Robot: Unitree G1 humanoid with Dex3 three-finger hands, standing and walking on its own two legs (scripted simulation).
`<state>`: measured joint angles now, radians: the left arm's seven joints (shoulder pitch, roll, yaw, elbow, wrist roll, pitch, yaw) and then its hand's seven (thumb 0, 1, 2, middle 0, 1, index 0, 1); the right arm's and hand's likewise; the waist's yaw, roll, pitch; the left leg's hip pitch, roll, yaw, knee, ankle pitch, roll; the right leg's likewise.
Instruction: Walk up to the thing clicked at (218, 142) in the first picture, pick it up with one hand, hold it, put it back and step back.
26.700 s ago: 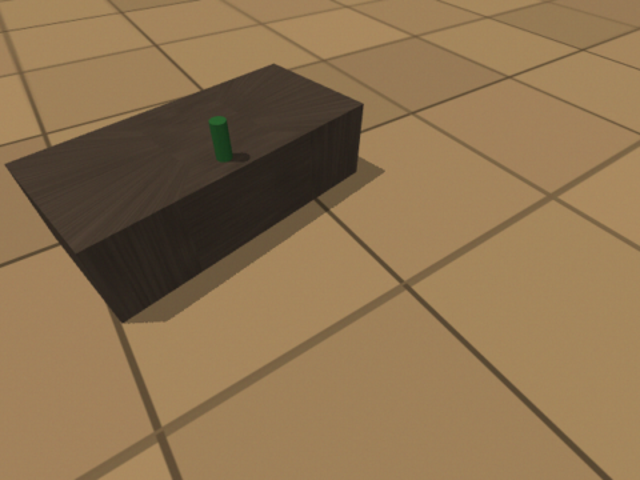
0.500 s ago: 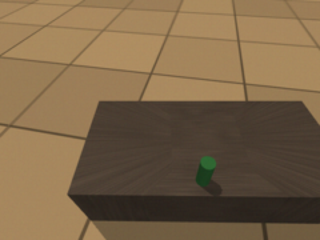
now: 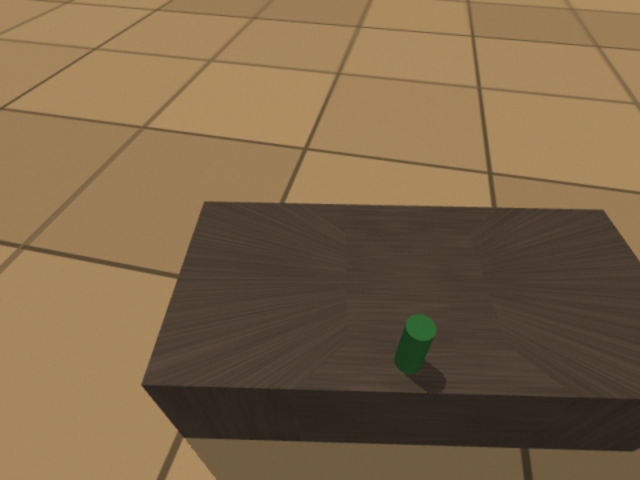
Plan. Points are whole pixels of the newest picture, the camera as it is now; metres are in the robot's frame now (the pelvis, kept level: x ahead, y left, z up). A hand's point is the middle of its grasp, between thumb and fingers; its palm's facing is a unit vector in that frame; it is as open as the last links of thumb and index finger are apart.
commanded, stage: stand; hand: right
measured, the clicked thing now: (413, 345) +0.47 -0.20 -0.31
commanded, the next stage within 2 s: none
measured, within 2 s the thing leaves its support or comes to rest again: neither
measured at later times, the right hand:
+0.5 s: hand out of the picture +0.07 -0.24 -0.16, palm faces -0.02 +0.94 -0.35, open 7.4 cm
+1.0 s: hand out of the picture +0.06 -0.25 -0.16, palm faces -0.01 +0.94 -0.33, open 7.4 cm
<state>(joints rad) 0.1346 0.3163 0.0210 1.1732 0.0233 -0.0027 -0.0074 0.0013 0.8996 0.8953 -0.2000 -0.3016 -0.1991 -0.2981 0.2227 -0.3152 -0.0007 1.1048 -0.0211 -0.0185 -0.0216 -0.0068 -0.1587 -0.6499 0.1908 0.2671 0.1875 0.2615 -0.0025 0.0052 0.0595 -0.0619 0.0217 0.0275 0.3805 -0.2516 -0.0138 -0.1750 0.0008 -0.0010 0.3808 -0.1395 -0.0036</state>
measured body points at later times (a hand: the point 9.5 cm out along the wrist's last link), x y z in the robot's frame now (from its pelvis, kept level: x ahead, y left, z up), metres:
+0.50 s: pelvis +0.01 +0.01 +0.00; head +0.02 +0.00 +0.45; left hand +0.08 +0.29 -0.14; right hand +0.07 -0.29 -0.13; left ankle -0.02 +0.13 -0.74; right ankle +0.05 -0.12 -0.74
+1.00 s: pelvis +0.01 +0.00 +0.00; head +0.02 +0.00 +0.45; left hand +0.09 +0.30 -0.13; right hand +0.06 -0.30 -0.14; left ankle -0.02 +0.13 -0.74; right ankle +0.05 -0.12 -0.74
